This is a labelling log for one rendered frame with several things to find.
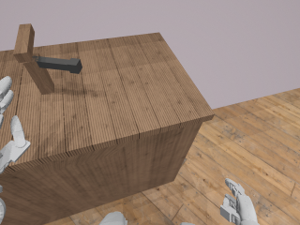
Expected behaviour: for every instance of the counter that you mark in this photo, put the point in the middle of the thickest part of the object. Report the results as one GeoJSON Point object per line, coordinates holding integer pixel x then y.
{"type": "Point", "coordinates": [121, 126]}

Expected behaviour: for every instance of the tap lever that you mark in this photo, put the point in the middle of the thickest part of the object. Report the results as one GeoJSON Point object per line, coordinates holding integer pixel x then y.
{"type": "Point", "coordinates": [73, 65]}

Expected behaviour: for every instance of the robot left thigh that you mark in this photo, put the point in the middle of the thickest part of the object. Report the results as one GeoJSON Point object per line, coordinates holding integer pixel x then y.
{"type": "Point", "coordinates": [114, 218]}

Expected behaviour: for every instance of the robot right hand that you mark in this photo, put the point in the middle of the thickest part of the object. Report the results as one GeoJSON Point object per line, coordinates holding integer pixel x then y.
{"type": "Point", "coordinates": [239, 209]}

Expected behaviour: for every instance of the robot left hand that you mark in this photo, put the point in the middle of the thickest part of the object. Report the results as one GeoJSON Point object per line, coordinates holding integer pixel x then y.
{"type": "Point", "coordinates": [13, 150]}

